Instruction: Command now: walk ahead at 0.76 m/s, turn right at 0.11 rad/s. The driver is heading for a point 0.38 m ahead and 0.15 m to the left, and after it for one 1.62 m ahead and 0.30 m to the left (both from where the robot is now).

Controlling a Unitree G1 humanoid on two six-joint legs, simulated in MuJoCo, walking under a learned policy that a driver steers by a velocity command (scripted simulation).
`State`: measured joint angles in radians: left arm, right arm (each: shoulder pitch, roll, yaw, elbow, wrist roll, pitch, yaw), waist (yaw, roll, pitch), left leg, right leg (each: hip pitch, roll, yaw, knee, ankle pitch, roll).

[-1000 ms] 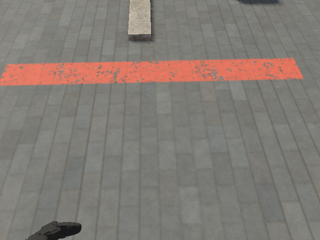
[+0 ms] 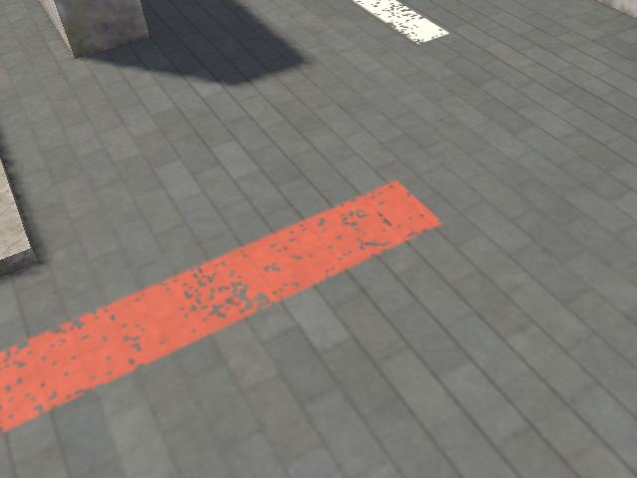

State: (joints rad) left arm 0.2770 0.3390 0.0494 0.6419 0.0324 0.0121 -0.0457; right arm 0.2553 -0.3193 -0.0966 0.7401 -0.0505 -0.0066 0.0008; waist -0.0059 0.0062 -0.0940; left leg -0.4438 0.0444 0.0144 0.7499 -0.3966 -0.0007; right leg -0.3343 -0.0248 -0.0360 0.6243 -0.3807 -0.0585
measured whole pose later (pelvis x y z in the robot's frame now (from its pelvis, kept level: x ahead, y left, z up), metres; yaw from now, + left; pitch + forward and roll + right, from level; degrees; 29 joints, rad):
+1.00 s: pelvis +0.81 +0.19 +0.00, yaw +16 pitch +0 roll -2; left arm 0.38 0.33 0.06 0.83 0.02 -0.03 -0.02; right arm 0.21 -0.28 0.00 0.75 -0.06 -0.10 0.00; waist 0.05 0.01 0.05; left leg -0.37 -0.03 -0.05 1.36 -0.28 0.04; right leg -0.34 0.17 -0.03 0.52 -0.18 -0.14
